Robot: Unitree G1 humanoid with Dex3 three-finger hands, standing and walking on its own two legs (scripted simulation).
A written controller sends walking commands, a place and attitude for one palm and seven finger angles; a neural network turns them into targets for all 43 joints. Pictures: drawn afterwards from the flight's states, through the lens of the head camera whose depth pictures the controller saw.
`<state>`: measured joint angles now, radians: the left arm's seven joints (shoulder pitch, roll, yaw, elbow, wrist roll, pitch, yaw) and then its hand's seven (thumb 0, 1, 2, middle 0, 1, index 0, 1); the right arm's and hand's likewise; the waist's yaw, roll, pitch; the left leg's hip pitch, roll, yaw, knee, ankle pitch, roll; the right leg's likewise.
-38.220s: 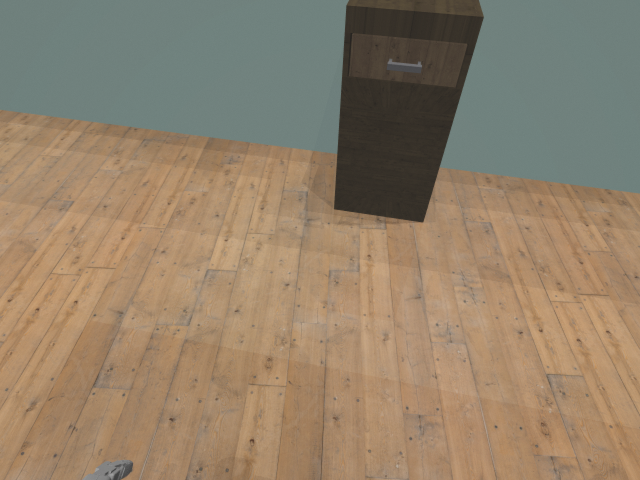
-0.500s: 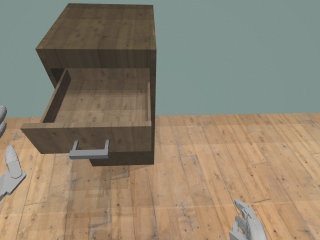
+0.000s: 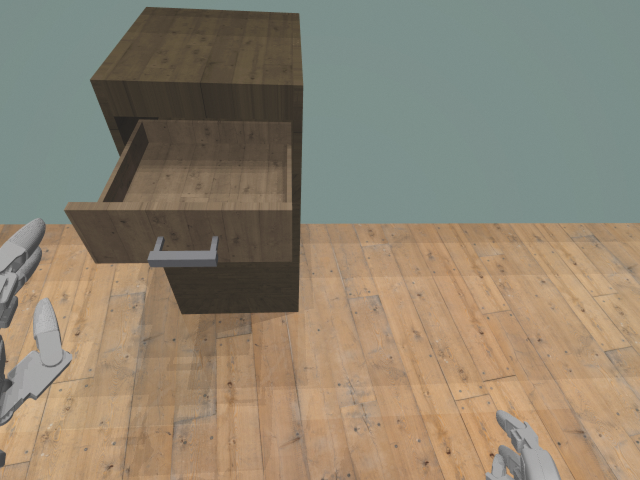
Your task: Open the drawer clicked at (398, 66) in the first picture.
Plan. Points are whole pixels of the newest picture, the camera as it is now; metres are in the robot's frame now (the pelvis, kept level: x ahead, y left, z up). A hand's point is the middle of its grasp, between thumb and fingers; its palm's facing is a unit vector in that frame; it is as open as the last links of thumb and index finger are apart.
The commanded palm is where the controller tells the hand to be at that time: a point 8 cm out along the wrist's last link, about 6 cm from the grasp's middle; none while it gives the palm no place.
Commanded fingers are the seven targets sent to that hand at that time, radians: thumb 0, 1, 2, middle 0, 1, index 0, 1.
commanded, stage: stop stepping back and stand still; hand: left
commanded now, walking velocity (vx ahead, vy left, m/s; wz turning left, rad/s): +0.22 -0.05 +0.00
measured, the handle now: (185, 250) +0.49 +0.26 -0.05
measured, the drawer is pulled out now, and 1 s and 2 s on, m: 0.29 0.29 0.29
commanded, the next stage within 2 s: let the arm hang, fingers relaxed in 0.42 s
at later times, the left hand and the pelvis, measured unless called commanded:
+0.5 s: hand (46, 388) +0.16 +0.23 +0.17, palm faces +0.38 -0.81 -0.46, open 7.4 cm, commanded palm none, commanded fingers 0.00 0.90 0.90 -0.20 -0.30 -0.20 -0.30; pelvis -0.02 -0.01 +0.00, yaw +1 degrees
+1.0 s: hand out of the picture -0.05 +0.18 -0.17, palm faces +0.03 -0.97 -0.23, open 7.1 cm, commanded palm none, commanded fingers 0.00 0.90 0.90 -0.20 -0.30 -0.20 -0.30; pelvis -0.05 -0.01 +0.00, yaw +1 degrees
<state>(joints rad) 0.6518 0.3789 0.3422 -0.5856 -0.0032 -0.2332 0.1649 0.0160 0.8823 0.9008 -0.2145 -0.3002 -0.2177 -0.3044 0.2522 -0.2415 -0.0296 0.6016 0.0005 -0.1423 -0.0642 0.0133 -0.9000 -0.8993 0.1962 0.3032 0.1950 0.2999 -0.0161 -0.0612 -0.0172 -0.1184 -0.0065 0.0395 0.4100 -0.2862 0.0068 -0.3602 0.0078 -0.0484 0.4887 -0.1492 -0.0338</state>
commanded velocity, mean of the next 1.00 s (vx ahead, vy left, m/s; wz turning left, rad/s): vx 0.04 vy -0.01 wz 0.00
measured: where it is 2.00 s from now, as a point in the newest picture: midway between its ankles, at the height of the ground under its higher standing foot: outside the picture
